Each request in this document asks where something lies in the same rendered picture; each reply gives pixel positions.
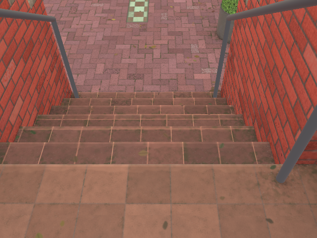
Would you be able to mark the stairs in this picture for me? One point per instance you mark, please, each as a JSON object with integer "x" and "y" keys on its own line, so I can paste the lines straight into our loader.
{"x": 138, "y": 128}

